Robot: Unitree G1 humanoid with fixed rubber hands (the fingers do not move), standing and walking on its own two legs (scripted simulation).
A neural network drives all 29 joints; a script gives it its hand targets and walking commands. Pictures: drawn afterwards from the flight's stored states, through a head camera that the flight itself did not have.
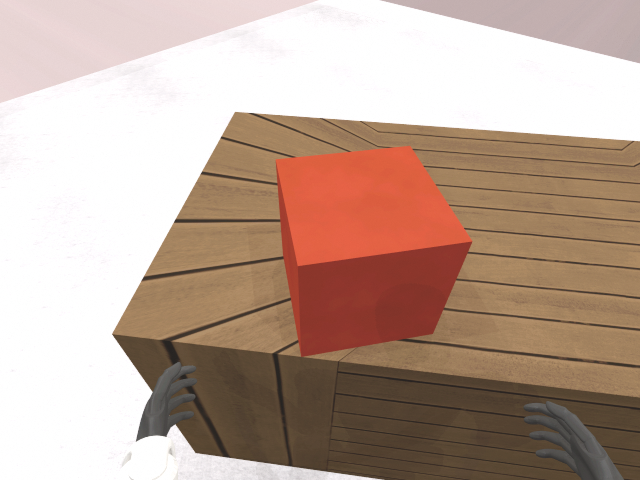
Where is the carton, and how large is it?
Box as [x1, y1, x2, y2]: [276, 146, 472, 356]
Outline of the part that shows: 410,146 276,159 283,256 301,356 429,334 433,332 472,241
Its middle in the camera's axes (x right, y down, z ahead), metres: +0.06 +0.02 +0.63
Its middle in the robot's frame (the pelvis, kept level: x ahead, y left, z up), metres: +0.48 -0.03 +0.01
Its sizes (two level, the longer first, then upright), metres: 0.224 0.223 0.225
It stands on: a pedestal, 0.65 m high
